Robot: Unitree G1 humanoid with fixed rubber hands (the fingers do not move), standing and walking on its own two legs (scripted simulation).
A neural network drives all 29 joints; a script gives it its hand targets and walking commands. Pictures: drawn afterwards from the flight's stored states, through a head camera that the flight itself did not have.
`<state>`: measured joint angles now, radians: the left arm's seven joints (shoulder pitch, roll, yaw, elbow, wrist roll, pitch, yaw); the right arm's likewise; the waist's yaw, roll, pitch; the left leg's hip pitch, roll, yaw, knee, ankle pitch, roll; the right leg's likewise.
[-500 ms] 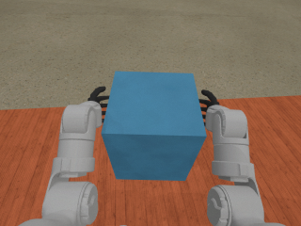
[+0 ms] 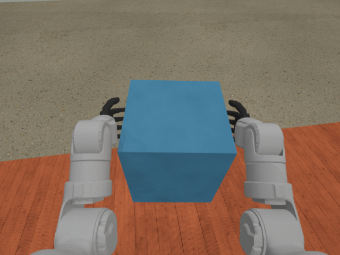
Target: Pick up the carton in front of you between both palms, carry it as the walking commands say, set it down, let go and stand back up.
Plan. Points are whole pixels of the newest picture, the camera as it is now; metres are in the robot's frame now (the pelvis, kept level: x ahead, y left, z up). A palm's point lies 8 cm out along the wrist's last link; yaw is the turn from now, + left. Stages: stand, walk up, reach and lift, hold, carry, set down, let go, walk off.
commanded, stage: carry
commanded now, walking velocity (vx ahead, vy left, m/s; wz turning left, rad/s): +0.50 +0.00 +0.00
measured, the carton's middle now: (173, 145) +0.37 -0.02 +0.06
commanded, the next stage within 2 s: none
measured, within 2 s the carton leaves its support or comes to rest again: neither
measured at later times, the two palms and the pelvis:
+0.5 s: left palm (116, 64) +0.64 +0.16 +0.13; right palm (209, 63) +0.65 -0.14 +0.13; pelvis +0.29 +0.00 -0.01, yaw -2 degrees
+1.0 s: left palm (134, 31) +0.94 +0.13 +0.11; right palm (205, 32) +0.92 -0.17 +0.11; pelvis +0.57 +0.00 -0.02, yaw -1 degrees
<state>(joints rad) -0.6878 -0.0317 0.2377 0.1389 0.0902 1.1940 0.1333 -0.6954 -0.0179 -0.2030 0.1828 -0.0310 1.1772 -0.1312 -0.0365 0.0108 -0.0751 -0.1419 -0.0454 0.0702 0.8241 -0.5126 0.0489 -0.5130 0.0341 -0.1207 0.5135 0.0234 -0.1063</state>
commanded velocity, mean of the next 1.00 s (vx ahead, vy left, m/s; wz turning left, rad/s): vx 0.50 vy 0.00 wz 0.00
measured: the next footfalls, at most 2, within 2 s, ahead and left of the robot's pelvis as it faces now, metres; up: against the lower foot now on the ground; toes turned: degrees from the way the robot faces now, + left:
left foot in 0.52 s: +0.47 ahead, +0.06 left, -0.02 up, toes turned +1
right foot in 1.06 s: +0.79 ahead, -0.08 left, -0.04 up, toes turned -4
